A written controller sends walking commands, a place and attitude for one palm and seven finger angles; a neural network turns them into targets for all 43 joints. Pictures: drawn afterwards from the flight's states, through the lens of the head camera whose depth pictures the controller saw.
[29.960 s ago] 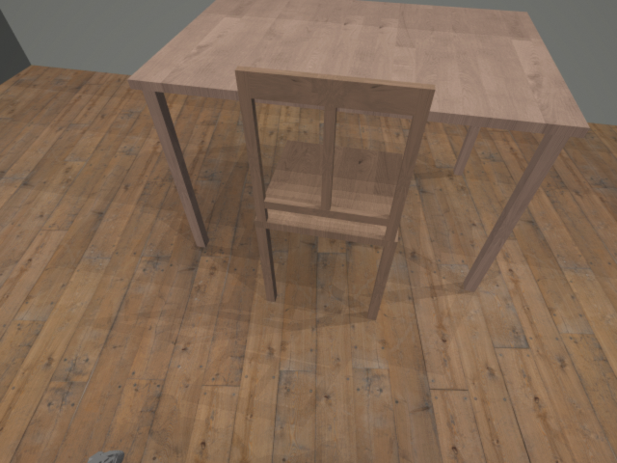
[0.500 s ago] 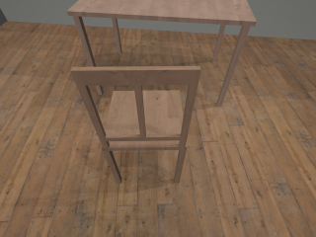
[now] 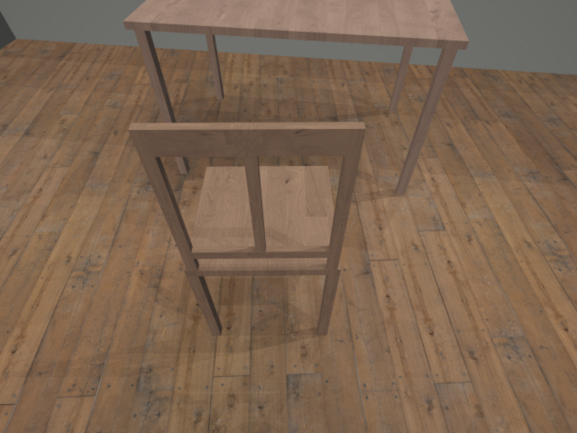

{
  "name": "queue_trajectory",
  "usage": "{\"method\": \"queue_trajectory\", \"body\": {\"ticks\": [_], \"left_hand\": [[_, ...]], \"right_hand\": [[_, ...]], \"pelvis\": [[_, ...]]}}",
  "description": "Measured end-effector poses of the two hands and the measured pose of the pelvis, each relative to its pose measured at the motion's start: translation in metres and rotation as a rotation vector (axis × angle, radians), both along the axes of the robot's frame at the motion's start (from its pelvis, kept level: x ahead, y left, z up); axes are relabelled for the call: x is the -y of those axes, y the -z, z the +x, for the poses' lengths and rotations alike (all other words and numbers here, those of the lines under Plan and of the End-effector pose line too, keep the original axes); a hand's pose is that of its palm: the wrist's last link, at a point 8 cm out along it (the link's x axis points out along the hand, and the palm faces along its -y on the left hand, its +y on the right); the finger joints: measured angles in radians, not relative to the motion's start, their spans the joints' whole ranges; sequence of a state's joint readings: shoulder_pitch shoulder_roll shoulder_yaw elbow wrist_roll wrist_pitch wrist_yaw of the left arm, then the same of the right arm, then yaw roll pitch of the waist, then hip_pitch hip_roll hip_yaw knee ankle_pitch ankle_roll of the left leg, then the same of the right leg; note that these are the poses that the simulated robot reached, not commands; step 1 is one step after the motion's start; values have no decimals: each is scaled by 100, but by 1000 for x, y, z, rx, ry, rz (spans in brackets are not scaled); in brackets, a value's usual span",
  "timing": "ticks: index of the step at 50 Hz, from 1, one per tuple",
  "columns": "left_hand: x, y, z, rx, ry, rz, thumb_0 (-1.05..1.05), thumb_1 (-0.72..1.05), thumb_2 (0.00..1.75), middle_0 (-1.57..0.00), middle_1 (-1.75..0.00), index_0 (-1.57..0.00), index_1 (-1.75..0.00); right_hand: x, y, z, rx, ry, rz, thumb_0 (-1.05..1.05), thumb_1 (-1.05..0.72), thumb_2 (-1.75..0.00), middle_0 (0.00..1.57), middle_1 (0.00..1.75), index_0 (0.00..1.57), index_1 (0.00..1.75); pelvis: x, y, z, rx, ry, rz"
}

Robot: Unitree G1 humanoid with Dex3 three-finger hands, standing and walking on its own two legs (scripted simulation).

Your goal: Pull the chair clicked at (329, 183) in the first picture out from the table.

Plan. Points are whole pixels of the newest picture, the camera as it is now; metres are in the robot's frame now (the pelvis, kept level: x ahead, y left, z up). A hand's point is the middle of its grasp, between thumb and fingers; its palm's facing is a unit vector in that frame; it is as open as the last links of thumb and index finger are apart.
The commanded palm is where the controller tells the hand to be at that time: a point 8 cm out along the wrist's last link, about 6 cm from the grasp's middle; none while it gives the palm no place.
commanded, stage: look to check the result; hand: left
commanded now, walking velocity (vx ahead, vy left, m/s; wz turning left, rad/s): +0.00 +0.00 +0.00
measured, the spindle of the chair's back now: (256, 208) +0.56 +0.10 -0.09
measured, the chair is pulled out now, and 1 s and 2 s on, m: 0.59 0.59 0.59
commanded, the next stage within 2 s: stand and wait in 0.08 s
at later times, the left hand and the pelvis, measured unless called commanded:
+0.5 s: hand out of the picture -0.02 +0.16 -0.17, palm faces +0.03 -0.98 -0.17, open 7.4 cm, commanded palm none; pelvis +0.00 +0.00 +0.00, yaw +0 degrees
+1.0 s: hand out of the picture -0.02 +0.16 -0.17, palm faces +0.04 -0.98 -0.18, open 7.4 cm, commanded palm none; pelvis -0.01 +0.00 +0.00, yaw +0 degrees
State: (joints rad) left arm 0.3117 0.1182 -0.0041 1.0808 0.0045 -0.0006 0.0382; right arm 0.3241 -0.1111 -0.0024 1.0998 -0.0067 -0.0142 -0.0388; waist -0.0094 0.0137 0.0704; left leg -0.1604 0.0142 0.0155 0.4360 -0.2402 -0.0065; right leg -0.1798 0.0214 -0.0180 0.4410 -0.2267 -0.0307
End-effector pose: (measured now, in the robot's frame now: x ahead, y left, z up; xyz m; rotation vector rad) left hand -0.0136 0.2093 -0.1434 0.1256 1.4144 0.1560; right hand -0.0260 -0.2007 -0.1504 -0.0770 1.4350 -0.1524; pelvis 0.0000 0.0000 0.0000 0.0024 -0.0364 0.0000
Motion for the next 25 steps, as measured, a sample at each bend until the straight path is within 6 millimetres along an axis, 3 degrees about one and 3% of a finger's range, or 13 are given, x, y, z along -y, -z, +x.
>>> {"method": "queue_trajectory", "body": {"ticks": [25], "left_hand": [[3,1,-6,-6,-2,-6,0,91,90,-19,-30,-20,-29]], "right_hand": [[-1,0,-12,-20,6,2,0,-91,-90,20,30,20,30]], "pelvis": [[0,0,-4,1,0,1]]}}
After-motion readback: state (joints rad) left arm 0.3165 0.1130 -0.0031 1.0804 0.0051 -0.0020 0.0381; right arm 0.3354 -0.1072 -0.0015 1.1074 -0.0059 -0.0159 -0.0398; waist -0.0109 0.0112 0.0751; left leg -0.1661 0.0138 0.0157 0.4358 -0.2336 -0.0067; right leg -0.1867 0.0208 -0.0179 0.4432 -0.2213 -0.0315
